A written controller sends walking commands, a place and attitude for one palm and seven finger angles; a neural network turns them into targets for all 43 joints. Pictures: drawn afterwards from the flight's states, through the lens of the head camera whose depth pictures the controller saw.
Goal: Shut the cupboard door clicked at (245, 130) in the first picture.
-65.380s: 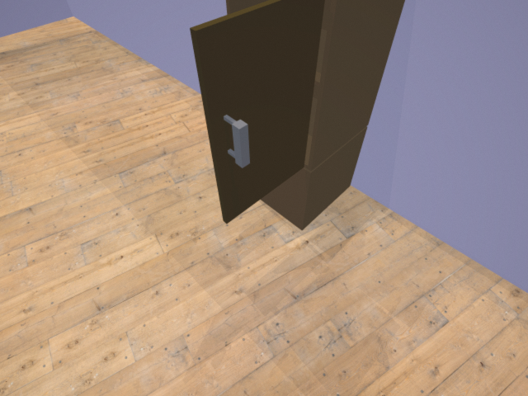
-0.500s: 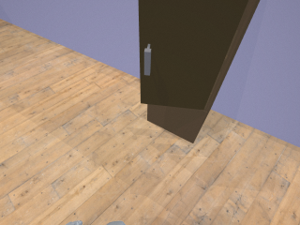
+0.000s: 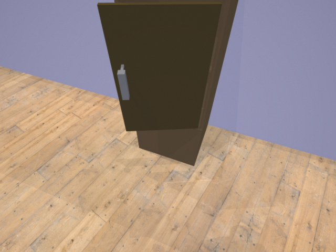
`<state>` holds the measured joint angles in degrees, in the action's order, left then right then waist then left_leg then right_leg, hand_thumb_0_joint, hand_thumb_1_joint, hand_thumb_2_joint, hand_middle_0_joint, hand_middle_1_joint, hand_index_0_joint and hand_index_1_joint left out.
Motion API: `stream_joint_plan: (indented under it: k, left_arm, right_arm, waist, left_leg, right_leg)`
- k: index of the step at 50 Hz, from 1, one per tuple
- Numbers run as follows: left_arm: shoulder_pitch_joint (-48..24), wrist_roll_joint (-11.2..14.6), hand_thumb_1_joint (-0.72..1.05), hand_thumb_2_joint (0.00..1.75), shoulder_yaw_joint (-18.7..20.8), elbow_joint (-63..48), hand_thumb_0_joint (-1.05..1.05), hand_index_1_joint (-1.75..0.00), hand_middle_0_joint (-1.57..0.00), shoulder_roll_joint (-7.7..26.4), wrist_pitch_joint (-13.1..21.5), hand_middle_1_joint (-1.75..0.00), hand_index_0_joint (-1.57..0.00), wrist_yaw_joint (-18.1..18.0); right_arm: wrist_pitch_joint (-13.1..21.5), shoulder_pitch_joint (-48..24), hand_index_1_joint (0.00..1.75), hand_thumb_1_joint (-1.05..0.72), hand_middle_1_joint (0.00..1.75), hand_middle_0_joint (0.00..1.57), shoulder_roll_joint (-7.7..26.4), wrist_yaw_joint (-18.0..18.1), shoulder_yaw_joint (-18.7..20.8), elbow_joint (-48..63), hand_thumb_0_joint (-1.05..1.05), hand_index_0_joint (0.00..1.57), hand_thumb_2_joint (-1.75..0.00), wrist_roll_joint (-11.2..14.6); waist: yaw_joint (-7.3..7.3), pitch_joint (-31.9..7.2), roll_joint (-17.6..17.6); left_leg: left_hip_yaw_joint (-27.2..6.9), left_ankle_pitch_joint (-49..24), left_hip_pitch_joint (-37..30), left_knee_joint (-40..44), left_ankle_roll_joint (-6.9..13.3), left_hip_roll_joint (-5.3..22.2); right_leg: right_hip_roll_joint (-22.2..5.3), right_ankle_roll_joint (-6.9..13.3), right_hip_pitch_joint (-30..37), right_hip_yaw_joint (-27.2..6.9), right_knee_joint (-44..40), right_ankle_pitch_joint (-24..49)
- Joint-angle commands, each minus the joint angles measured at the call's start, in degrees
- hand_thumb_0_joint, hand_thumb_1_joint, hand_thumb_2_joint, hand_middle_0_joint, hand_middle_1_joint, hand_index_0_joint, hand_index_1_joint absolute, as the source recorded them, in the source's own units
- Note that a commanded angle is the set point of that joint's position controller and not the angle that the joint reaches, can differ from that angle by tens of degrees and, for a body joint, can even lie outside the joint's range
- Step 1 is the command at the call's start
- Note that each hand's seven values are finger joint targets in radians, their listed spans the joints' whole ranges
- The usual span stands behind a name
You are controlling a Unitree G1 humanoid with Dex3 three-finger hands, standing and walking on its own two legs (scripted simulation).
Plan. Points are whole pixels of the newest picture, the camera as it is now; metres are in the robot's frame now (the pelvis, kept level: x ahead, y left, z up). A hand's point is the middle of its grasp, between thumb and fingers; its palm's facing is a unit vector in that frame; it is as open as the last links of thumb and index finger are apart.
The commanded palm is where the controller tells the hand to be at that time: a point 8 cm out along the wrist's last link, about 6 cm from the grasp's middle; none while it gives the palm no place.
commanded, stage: take the last steps up to it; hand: left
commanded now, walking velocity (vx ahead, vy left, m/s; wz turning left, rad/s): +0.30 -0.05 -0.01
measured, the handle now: (124, 82) +0.70 +0.17 -0.01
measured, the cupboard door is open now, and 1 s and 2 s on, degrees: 24 24 24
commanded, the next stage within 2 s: come to a stop and stand still in 0.48 s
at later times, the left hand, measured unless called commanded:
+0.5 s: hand out of the picture +0.15 +0.15 -0.18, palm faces +0.04 -0.99 -0.13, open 7.4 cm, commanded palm none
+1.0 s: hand (123, 193) +0.33 +0.15 -0.17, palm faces +0.06 -0.97 -0.21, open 7.3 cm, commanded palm none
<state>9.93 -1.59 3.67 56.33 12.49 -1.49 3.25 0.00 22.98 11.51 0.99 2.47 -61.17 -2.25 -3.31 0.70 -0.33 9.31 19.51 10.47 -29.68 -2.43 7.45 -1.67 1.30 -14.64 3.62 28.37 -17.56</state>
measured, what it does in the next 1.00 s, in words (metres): walks ahead: left foot, then right foot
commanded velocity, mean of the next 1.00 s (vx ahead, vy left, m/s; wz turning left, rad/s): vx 0.02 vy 0.01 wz -0.01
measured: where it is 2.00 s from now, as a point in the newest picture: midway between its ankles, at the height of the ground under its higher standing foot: outside the picture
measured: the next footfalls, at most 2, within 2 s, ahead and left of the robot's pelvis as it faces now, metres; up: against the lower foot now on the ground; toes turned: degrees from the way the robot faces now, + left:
left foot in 0.36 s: +0.23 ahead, +0.09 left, +0.00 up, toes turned +9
right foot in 0.68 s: +0.31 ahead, -0.17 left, +0.00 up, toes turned -4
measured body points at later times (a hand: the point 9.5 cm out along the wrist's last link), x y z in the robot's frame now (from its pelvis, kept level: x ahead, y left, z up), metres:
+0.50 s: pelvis +0.17 -0.01 +0.00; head +0.20 +0.00 +0.45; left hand +0.15 +0.21 -0.17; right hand +0.23 -0.24 -0.14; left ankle +0.19 +0.08 -0.73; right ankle +0.09 -0.13 -0.66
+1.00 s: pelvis +0.25 -0.04 +0.01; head +0.31 -0.03 +0.45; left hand +0.32 +0.20 -0.15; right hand +0.32 -0.29 -0.14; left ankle +0.24 +0.07 -0.70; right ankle +0.27 -0.17 -0.73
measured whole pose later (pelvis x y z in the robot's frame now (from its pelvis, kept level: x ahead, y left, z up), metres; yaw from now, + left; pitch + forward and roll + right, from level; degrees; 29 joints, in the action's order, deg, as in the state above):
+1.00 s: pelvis +0.25 -0.04 +0.01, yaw +2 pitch +1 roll +1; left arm 6.9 -1.6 2.6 57.7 10.2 -1.1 -2.0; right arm -3.5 8.5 11.5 1.4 2.7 -58.3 -0.4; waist 0.5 6.0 1.9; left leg 2.5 25.2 20.4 -44.2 -2.9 -0.5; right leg -4.1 -0.2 -15.3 4.4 27.4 -12.6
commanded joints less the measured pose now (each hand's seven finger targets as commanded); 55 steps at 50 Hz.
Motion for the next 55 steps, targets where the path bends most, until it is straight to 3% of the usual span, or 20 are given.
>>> stream_joint_plan:
  k: [1,7,15,16,18,19,22,25,30,32,34,37,41,45,50,51,52,53,54,55]
  left_arm:
    - [15.56,0.46,0.9,0.9,2.7,3.13,0.0,-0.3,-0.2,11.98,2.15,-0.3,-0.2,-3.04]
    - [6.39,0.33,0.9,0.9,0.07,2.59,0.0,-0.3,-0.2,4.32,4.51,-0.3,-0.2,-3.6]
    - [8.5,0.63,0.9,0.9,0.07,6.26,0.0,-0.3,-0.2,5.15,4.75,-0.3,-0.2,-3.51]
    - [9.03,0.65,0.9,0.9,-0.05,6.32,0.0,-0.3,-0.2,3.87,4.57,-0.3,-0.2,-3.47]
    - [11.93,1.27,0.9,0.9,-0.81,3.86,0.0,-0.3,-0.2,0.25,4.31,-0.3,-0.2,-3.12]
    - [8.7,0.55,0.9,0.9,-0.85,2.98,0.0,-0.3,-0.2,1.66,3.86,-0.3,-0.2,-3.42]
    - [5.17,0.12,0.9,0.9,-0.44,2.66,0.0,-0.3,-0.2,0.64,3.38,-0.3,-0.2,-2.63]
    - [7.66,0.03,0.9,0.9,-0.69,3.03,0.0,-0.3,-0.2,-1.99,2.16,-0.3,-0.2,-2.43]
    - [8.0,-0.09,0.9,0.9,-0.98,3.2,0.0,-0.3,-0.2,-2.02,2.08,-0.3,-0.2,-2.55]
    - [10.93,0.12,0.9,0.9,-0.9,4.19,0.0,-0.3,-0.2,0.65,2.69,-0.3,-0.2,-3.27]
    - [9.78,0.3,0.9,0.9,-0.79,4.63,0.0,-0.3,-0.2,8.03,3.32,-0.3,-0.2,-4.12]
    - [5.45,0.63,0.9,0.9,-0.75,4.02,0.0,-0.3,-0.2,7.68,3.05,-0.3,-0.2,-5.12]
    - [7.74,0.12,0.9,0.9,1.11,4.04,0.0,-0.3,-0.2,9.72,1.74,-0.3,-0.2,-6.59]
    - [3.21,-0.16,0.9,0.9,1.7,1.12,0.0,-0.3,-0.2,9.6,0.82,-0.3,-0.2,-6.54]
    - [-0.99,0.0,0.9,0.9,1.41,-0.87,0.0,-0.3,-0.2,8.55,0.21,-0.3,-0.2,-6.0]
    - [-0.11,0.24,0.9,0.9,0.93,-1.06,0.0,-0.3,-0.2,6.85,-0.1,-0.3,-0.2,-5.81]
    - [2.29,0.64,0.9,0.9,0.4,-1.85,0.0,-0.3,-0.2,3.89,-0.75,-0.3,-0.2,-5.66]
    - [2.11,0.76,0.9,0.9,0.17,-2.56,0.0,-0.3,-0.2,2.88,-1.21,-0.3,-0.2,-5.82]
    - [0.75,0.65,0.9,0.9,0.28,-3.05,0.0,-0.3,-0.2,3.88,-1.73,-0.3,-0.2,-5.59]
    - [0.92,0.41,0.9,0.9,0.58,-2.21,0.0,-0.3,-0.2,3.69,-2.19,-0.3,-0.2,-5.47]
  right_arm:
    - [1.13,-10.84,0.3,-0.9,0.3,0.2,5.46,-0.56,0.76,8.16,0.0,0.2,-0.9,0.84]
    - [0.88,-5.93,0.3,-0.9,0.3,0.2,2.47,-1.57,0.88,4.34,0.0,0.2,-0.9,0.38]
    - [2.39,-5.88,0.3,-0.9,0.3,0.2,2.85,-1.41,0.44,4.64,0.0,0.2,-0.9,0.55]
    - [2.88,-1.1,0.3,-0.9,0.3,0.2,4.53,-1.12,0.83,2.95,0.0,0.2,-0.9,0.29]
    - [3.06,10.38,0.3,-0.9,0.3,0.2,13.87,0.28,2.49,0.71,0.0,0.2,-0.9,-0.57]
    - [2.45,9.44,0.3,-0.9,0.3,0.2,13.7,0.98,2.36,0.45,0.0,0.2,-0.9,-0.04]
    - [3.02,-1.17,0.3,-0.9,0.3,0.2,7.38,1.01,0.89,3.75,0.0,0.2,-0.9,0.29]
    - [3.15,-4.1,0.3,-0.9,0.3,0.2,6.23,0.85,0.72,3.82,0.0,0.2,-0.9,0.28]
    - [1.77,-6.46,0.3,-0.9,0.3,0.2,6.55,0.4,0.94,3.09,0.0,0.2,-0.9,0.61]
    - [1.59,-7.68,0.3,-0.9,0.3,0.2,4.23,0.45,-0.02,2.7,0.0,0.2,-0.9,1.24]
    - [0.84,-3.54,0.3,-0.9,0.3,0.2,1.48,0.01,-0.64,2.15,0.0,0.2,-0.9,2.1]
    - [-1.23,-2.09,0.3,-0.9,0.3,0.2,2.59,0.63,-0.09,0.25,0.0,0.2,-0.9,2.11]
    - [-1.96,-6.9,0.3,-0.9,0.3,0.2,3.79,1.08,0.73,2.42,0.0,0.2,-0.9,2.4]
    - [-2.96,-10.08,0.3,-0.9,0.3,0.2,2.9,0.54,0.89,4.69,0.0,0.2,-0.9,2.06]
    - [-2.48,-4.76,0.3,-0.9,0.3,0.2,3.1,0.01,0.96,4.14,0.0,0.2,-0.9,1.78]
    - [-1.96,-4.23,0.3,-0.9,0.3,0.2,4.48,-0.15,1.08,3.93,0.0,0.2,-0.9,1.53]
    - [-1.38,-5.54,0.3,-0.9,0.3,0.2,9.23,-0.08,1.68,5.44,0.0,0.2,-0.9,0.87]
    - [-1.6,-7.4,0.3,-0.9,0.3,0.2,12.03,0.2,1.97,7.18,0.0,0.2,-0.9,0.34]
    - [-1.3,-9.59,0.3,-0.9,0.3,0.2,11.43,0.97,1.61,8.02,0.0,0.2,-0.9,0.17]
    - [-1.11,-11.55,0.3,-0.9,0.3,0.2,11.16,1.48,1.24,8.11,0.0,0.2,-0.9,0.13]
  waist:
    - [10.04,3.08,13.38]
    - [1.98,4.33,5.67]
    - [-0.09,3.54,3.96]
    - [-1.8,1.04,0.14]
    - [-3.89,-6.82,-17.37]
    - [-4.14,-6.34,-14.68]
    - [0.38,2.75,-4.41]
    - [2.61,0.5,-5.99]
    - [4.13,2.04,-6.47]
    - [6.35,1.43,-1.31]
    - [3.71,-1.17,8.92]
    - [3.04,-2.11,14.63]
    - [6.81,-5.98,10.13]
    - [5.76,-5.93,8.83]
    - [1.69,-5.04,10.14]
    - [1.69,-4.92,4.93]
    - [2.82,-4.05,-9.73]
    - [2.22,-1.87,-15.01]
    - [2.55,0.51,-9.07]
    - [3.5,1.02,-12.5]
  left_leg:
    - [-4.1,15.58,30.14,-26.92,1.84,-2.67]
    - [-5.02,-1.07,22.17,-25.26,0.55,-0.32]
    - [-1.26,-8.75,6.62,-2.66,2.32,-4.45]
    - [-3.23,-10.99,-2.52,0.48,3.0,-4.47]
    - [-33.58,-15.44,-20.42,11.21,13.45,18.04]
    - [-35.31,-10.89,-16.4,14.44,14.52,19.38]
    - [-23.42,-9.7,-1.06,17.46,12.94,15.04]
    - [-12.74,-13.8,1.95,16.54,11.34,10.09]
    - [-8.6,-7.75,6.05,13.19,9.89,6.94]
    - [-4.21,-12.11,7.61,5.37,5.03,1.47]
    - [-2.39,2.03,6.91,0.87,0.88,-4.52]
    - [-4.08,6.83,4.62,-5.2,0.27,-3.83]
    - [-6.67,14.07,15.53,-19.72,-0.54,-6.62]
    - [-9.05,10.46,14.49,-23.11,-0.9,-6.97]
    - [-6.56,-7.55,0.71,0.44,-0.34,-6.36]
    - [-8.28,-14.46,-4.73,5.59,0.49,-3.56]
    - [-20.63,-26.03,-3.29,9.61,5.22,7.32]
    - [-25.66,-29.47,4.36,12.97,11.13,14.03]
    - [-25.39,-27.93,7.74,13.93,13.23,13.21]
    - [-23.4,-27.39,7.74,13.61,12.31,11.07]
  right_leg:
    - [-20.67,12.18,16.82,-29.66,-21.65,-19.3]
    - [-12.2,10.08,6.51,-8.75,-19.06,5.62]
    - [-10.09,8.13,6.53,-5.82,-9.7,16.56]
    - [-7.59,6.61,2.6,-4.26,-0.47,18.99]
    - [3.51,1.6,-15.97,2.53,28.82,-14.96]
    - [2.08,1.88,-18.74,-3.17,38.02,-16.25]
    - [-3.83,0.35,-18.18,-4.85,38.08,-6.79]
    - [-3.37,-0.51,-10.06,-1.93,23.89,-4.49]
    - [0.01,-1.44,-0.01,2.67,7.8,3.55]
    - [-1.59,-1.67,7.56,-1.3,-4.19,15.49]
    - [-15.29,3.85,8.1,-14.26,-8.28,31.93]
    - [-16.06,6.79,8.51,-12.72,-5.64,55.03]
    - [-20.71,12.03,21.16,-13.95,-1.19,75.66]
    - [-18.66,11.03,14.51,-9.85,-3.91,58.14]
    - [-13.34,5.69,3.48,-6.63,-0.99,31.98]
    - [-10.25,2.95,-1.54,-5.31,2.46,20.07]
    - [-3.34,-1.02,-6.16,-1.18,8.0,0.65]
    - [0.4,-1.91,-4.94,-1.8,17.84,-15.58]
    - [1.11,-1.59,-5.39,-5.32,25.19,-15.8]
    - [1.19,-1.63,-7.02,-7.56,29.6,-13.79]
